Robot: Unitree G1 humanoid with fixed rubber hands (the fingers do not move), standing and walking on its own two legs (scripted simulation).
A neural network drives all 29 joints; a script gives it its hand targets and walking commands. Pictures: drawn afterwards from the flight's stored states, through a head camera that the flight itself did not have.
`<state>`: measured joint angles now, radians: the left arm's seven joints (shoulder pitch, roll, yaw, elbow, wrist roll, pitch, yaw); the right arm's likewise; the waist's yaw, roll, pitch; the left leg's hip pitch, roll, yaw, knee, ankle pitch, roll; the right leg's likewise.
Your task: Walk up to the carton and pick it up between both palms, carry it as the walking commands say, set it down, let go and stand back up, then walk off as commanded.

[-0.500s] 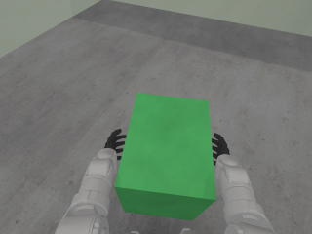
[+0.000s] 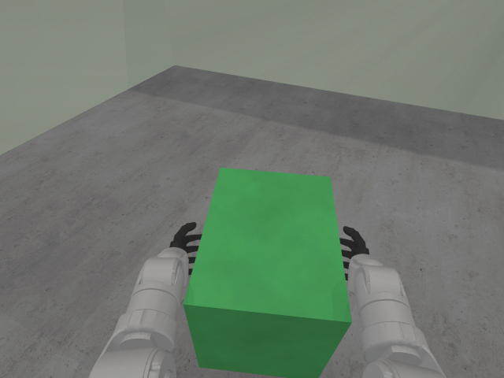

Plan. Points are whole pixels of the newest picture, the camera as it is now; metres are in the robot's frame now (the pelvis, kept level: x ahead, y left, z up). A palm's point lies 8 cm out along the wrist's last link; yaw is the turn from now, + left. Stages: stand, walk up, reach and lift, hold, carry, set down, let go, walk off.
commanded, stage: reach and lift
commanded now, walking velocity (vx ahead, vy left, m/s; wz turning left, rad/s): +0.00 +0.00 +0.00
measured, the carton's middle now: (266, 269) +0.34 -0.01 -0.03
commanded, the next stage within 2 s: hold in 1.42 s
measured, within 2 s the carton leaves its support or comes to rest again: neither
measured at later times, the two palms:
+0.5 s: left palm (175, 257) +0.30 +0.14 +0.06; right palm (368, 262) +0.29 -0.17 +0.06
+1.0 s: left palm (175, 263) +0.29 +0.14 +0.06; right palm (367, 261) +0.29 -0.17 +0.06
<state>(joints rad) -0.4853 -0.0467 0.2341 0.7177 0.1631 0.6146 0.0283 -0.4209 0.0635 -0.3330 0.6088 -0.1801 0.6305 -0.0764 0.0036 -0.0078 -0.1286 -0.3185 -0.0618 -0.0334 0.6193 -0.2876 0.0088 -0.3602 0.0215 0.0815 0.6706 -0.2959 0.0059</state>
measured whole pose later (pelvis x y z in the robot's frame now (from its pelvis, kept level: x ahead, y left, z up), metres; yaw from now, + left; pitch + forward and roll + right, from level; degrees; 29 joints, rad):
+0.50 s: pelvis +0.00 +0.00 +0.01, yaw +0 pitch -7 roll +2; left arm -0.47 -0.05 0.22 0.64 0.20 0.75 -0.02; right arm -0.40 0.06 -0.30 0.51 -0.21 0.77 -0.05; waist 0.00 -0.02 -0.07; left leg -0.13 -0.06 -0.03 0.49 -0.23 0.01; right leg -0.19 0.02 0.08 0.57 -0.26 0.01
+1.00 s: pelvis +0.00 -0.01 +0.01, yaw -1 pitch -8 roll +2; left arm -0.38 -0.06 0.22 0.53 0.20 0.76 -0.02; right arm -0.38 0.06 -0.23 0.48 -0.21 0.76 -0.06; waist 0.00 -0.02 -0.05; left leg -0.08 -0.06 -0.03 0.43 -0.21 0.01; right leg -0.15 0.02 0.09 0.54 -0.25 0.00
